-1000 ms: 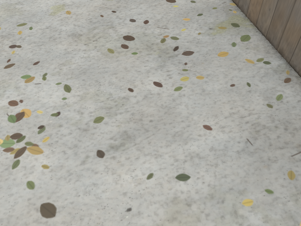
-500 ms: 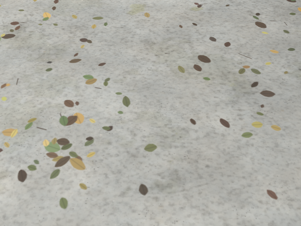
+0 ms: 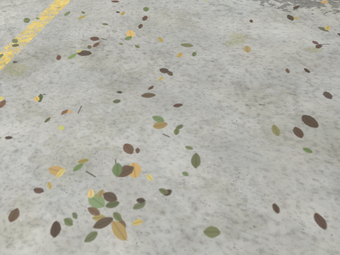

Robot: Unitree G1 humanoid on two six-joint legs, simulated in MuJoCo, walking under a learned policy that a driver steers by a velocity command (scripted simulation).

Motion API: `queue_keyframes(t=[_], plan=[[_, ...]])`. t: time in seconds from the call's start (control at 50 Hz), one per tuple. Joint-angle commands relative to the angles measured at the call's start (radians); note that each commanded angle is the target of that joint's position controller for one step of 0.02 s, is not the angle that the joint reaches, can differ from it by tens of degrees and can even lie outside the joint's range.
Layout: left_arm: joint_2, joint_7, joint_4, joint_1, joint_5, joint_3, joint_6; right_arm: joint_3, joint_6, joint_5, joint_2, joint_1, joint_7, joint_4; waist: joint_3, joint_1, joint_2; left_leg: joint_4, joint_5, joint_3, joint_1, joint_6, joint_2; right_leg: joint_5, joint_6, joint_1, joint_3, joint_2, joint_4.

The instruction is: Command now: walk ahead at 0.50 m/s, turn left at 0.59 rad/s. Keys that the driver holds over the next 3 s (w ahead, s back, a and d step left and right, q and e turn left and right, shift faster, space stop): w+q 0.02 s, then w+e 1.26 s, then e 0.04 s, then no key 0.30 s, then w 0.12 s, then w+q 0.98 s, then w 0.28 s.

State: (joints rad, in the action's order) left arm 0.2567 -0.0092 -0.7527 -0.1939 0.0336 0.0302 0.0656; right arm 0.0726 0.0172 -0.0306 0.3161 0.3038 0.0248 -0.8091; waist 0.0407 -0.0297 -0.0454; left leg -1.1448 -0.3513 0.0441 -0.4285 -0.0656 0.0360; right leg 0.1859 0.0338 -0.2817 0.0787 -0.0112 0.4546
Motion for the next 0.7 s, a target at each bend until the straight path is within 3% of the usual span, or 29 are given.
queue_keyframes(t=[0.02, 0.1, 0.16, 0.22, 0.26, 0.28, 0.3, 0.32, 0.34, 0.36, 0.38, 0.4, 0.44, 0.54, 0.62, 0.7], plan=[[0.104, 0.007, 0.014, -0.084, -0.014, 0.030, 0.034, 0.004, -0.014, -0.007, 0.036, 0.018, 0.022, 0.068, -0.033, 0.018, 0.147, -0.019, 0.064, 0.029, -0.172, 0.014, -0.080, -0.137, 0.124, 0.143, -0.237, 0.280, -0.272], [0.105, 0.022, -0.038, -0.144, -0.011, 0.031, 0.048, -0.015, -0.005, -0.010, 0.001, -0.089, 0.030, 0.102, -0.007, 0.027, 0.136, 0.162, 0.167, 0.050, -0.222, 0.032, -0.064, -0.203, 0.151, 0.150, -0.151, 0.249, -0.313], [0.113, 0.029, -0.063, -0.151, -0.028, 0.032, 0.038, -0.039, 0.006, -0.016, -0.021, -0.213, 0.038, 0.133, 0.008, 0.038, 0.142, 0.408, 0.261, -0.067, -0.124, 0.046, -0.084, -0.240, 0.140, 0.113, -0.090, 0.191, -0.313], [0.155, 0.031, -0.095, -0.220, -0.022, 0.044, 0.027, -0.046, 0.017, -0.005, -0.012, -0.288, 0.033, 0.152, 0.008, 0.067, 0.143, 0.519, 0.233, -0.099, -0.044, 0.048, -0.066, -0.311, 0.139, 0.146, -0.131, 0.221, -0.271], [0.179, 0.028, -0.108, -0.231, -0.018, 0.052, 0.018, -0.042, 0.029, -0.003, 0.009, -0.271, 0.020, 0.152, 0.001, 0.053, 0.145, 0.575, 0.178, -0.097, 0.009, 0.032, -0.052, -0.352, 0.131, 0.185, -0.168, 0.243, -0.213], [0.183, 0.026, -0.113, -0.226, -0.020, 0.053, 0.013, -0.037, 0.037, -0.007, 0.018, -0.214, 0.012, 0.134, -0.020, 0.021, 0.137, 0.633, 0.173, -0.098, 0.095, 0.022, -0.035, -0.395, 0.119, 0.186, -0.169, 0.236, -0.145], [0.164, 0.026, -0.119, -0.232, -0.025, 0.047, 0.011, -0.024, 0.050, -0.019, 0.044, -0.095, 0.000, 0.091, -0.083, -0.031, 0.090, 0.701, 0.193, -0.089, 0.269, 0.002, -0.029, -0.441, 0.099, 0.152, -0.131, 0.187, 0.013], [0.120, 0.027, -0.094, -0.220, -0.032, 0.034, 0.015, -0.004, 0.062, -0.042, 0.110, 0.068, -0.016, 0.058, -0.206, -0.098, 0.000, 0.731, 0.102, 0.068, 0.502, -0.039, -0.181, -0.265, 0.074, 0.020, -0.087, 0.125, 0.256], [-0.002, 0.027, -0.045, -0.282, -0.051, 0.006, 0.015, 0.023, 0.059, -0.050, 0.223, 0.136, -0.031, 0.059, -0.321, -0.085, -0.233, 0.815, 0.016, 0.459, 0.748, -0.122, -0.476, 0.281, 0.030, -0.302, -0.002, -0.020, 0.568], [0.107, 0.013, -0.067, -0.267, -0.030, 0.036, -0.003, 0.021, 0.047, -0.018, 0.190, 0.129, -0.034, 0.057, -0.299, -0.092, -0.135, 0.861, -0.019, 0.556, 0.653, -0.152, -0.490, 0.346, 0.049, -0.369, -0.107, -0.008, 0.702], [0.114, 0.016, -0.067, -0.224, -0.028, 0.045, -0.009, -0.001, 0.047, -0.010, 0.112, 0.049, -0.032, 0.061, -0.165, -0.050, -0.072, 0.875, -0.014, 0.414, 0.550, -0.131, -0.435, 0.270, 0.059, -0.393, -0.143, 0.039, 0.722], [0.090, 0.023, -0.070, -0.202, -0.030, 0.041, -0.011, -0.015, 0.053, -0.003, 0.054, -0.010, -0.029, 0.062, -0.087, -0.022, -0.061, 0.911, 0.064, 0.293, 0.452, -0.109, -0.383, 0.200, 0.053, -0.377, -0.134, 0.070, 0.692], [0.077, 0.034, -0.082, -0.200, -0.010, 0.047, -0.033, -0.028, 0.066, 0.004, 0.004, -0.050, -0.032, 0.054, -0.033, 0.021, -0.086, 0.955, 0.193, 0.141, 0.352, -0.069, -0.316, 0.137, 0.031, -0.327, -0.122, 0.094, 0.657], [0.036, 0.060, -0.041, -0.091, 0.000, 0.046, -0.063, -0.015, 0.098, 0.015, 0.018, 0.007, -0.037, 0.008, -0.008, 0.040, -0.038, 1.002, 0.386, -0.026, 0.353, -0.088, -0.311, -0.005, -0.002, -0.408, -0.106, 0.108, 0.640], [0.019, 0.076, 0.011, 0.050, -0.001, 0.032, -0.063, -0.014, 0.095, 0.010, 0.014, 0.036, -0.037, -0.023, 0.034, 0.021, -0.036, 1.007, 0.418, -0.148, 0.353, -0.081, -0.284, -0.141, -0.009, -0.418, -0.071, 0.106, 0.444], [0.024, 0.090, 0.062, 0.170, 0.004, 0.021, -0.061, -0.001, 0.088, 0.009, 0.057, 0.081, -0.042, -0.051, 0.061, -0.005, -0.030, 0.989, 0.485, -0.220, 0.399, -0.065, -0.307, -0.146, 0.032, -0.343, 0.005, 0.087, 0.257]])
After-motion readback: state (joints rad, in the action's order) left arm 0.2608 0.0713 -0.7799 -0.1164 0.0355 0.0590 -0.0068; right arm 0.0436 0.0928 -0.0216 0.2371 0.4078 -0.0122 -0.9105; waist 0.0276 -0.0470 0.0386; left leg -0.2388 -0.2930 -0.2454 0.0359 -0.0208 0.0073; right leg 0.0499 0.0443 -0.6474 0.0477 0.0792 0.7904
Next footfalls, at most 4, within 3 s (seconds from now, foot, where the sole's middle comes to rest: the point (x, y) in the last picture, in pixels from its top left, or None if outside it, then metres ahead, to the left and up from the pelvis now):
0.32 left None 0.29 0.13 -0.77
0.84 right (212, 238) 0.54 -0.12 -0.77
1.36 left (202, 162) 0.89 -0.12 -0.77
1.80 right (241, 188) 0.75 -0.27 -0.77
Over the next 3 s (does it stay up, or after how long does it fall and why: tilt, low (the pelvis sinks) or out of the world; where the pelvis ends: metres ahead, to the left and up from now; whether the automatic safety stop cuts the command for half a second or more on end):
stays up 1.32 -0.38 0.01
